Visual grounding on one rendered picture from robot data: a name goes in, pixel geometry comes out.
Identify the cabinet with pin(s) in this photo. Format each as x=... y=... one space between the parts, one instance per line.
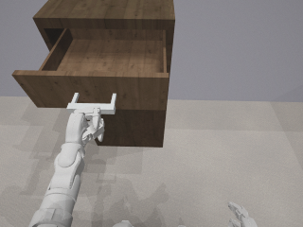
x=125 y=128

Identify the left robot forearm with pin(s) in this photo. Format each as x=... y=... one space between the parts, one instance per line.
x=61 y=195

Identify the robot left hand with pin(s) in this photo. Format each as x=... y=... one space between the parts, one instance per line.
x=81 y=131

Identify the left robot shin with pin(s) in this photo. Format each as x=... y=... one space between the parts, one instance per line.
x=125 y=221

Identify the robot right hand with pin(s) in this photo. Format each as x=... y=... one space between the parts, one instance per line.
x=241 y=215

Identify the drawer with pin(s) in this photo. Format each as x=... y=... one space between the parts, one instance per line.
x=97 y=63

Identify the handle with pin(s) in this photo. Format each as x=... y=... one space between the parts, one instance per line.
x=105 y=108

